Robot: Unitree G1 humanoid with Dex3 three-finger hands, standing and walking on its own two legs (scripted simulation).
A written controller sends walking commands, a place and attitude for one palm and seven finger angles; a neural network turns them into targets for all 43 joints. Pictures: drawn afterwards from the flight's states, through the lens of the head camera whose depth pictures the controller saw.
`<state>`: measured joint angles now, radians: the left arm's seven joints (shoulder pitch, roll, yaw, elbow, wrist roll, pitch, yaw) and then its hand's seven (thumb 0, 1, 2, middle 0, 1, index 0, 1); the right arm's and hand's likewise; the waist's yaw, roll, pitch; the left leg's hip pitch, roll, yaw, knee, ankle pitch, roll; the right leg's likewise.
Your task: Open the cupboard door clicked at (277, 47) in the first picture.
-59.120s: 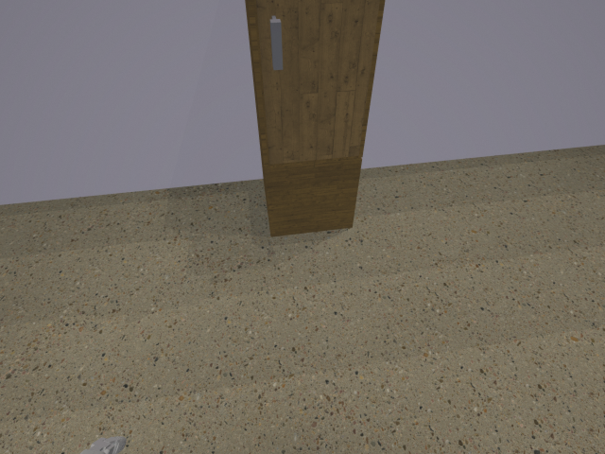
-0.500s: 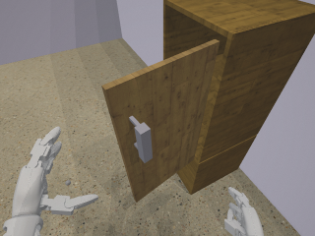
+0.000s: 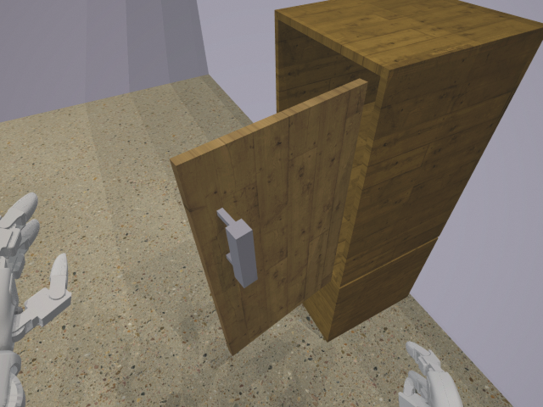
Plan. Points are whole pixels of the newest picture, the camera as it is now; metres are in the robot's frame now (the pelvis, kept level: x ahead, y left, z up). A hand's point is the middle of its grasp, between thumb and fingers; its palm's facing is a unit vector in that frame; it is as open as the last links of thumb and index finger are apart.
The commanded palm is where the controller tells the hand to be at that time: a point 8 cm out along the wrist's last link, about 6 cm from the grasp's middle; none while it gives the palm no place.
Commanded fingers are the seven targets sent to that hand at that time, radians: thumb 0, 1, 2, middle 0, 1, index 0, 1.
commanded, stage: draw the hand back to the body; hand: left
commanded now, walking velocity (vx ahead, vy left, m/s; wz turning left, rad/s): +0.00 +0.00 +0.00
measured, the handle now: (234, 246) +0.32 +0.10 +0.08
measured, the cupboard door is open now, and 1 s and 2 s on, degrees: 100 100 100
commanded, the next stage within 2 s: step back with the hand held close in 0.32 s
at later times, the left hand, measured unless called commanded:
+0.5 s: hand (61, 304) +0.17 +0.25 +0.16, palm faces +0.47 -0.78 -0.41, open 7.4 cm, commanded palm +0.12 +0.29 +0.17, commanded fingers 0.00 0.90 0.90 -0.20 -0.30 -0.20 -0.30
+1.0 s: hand (8, 352) +0.12 +0.28 +0.15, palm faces +0.40 -0.76 -0.52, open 7.4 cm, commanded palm +0.06 +0.32 +0.17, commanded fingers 0.00 0.90 0.90 -0.20 -0.30 -0.20 -0.30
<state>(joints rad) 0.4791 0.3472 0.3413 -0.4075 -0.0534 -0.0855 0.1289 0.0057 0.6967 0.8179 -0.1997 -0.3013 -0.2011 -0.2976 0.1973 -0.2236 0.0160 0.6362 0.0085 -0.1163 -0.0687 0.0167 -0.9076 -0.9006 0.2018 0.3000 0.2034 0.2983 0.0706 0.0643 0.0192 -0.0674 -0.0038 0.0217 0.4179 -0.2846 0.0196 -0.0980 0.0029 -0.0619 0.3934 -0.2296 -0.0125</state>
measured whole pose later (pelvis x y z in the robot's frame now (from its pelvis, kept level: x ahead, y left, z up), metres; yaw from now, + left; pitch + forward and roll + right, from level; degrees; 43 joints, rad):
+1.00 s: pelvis -0.08 +0.02 -0.01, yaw +0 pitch -1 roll +0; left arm 0.57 0.44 0.45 -0.56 -0.02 -0.17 0.15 0.01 0.89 0.90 -0.21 -0.30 -0.21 -0.30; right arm 0.17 -0.21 0.00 0.54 0.02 -0.04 -0.08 0.02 -0.91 -0.90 0.20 0.30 0.20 0.30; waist 0.01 -0.02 0.06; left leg -0.33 -0.03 0.05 0.57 -0.23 0.05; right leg -0.36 -0.03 -0.03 0.54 -0.16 0.01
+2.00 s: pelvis -0.29 -0.02 -0.01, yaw -1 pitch -2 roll +0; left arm 0.56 0.43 0.43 -0.46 -0.05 -0.15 0.14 0.01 0.89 0.90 -0.21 -0.30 -0.21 -0.30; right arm 0.21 -0.22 0.00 0.61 0.00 -0.11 -0.07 0.01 -0.91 -0.90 0.20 0.30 0.20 0.30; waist -0.04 0.00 0.02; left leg -0.42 -0.03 0.00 0.57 -0.22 0.01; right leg -0.21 0.02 -0.06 0.56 -0.33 -0.04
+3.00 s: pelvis -0.34 +0.00 -0.01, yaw +4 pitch -2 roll -1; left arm 0.27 0.19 0.03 0.88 0.02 0.04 0.02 -0.03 1.01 0.90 -0.21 -0.30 -0.21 -0.30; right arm 0.25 -0.19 0.01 0.96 -0.03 0.03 0.00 0.01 -0.91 -0.90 0.20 0.30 0.20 0.30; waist 0.00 -0.04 0.07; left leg -0.29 0.02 0.00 0.58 -0.26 -0.01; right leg -0.27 -0.02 -0.10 0.55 -0.25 -0.02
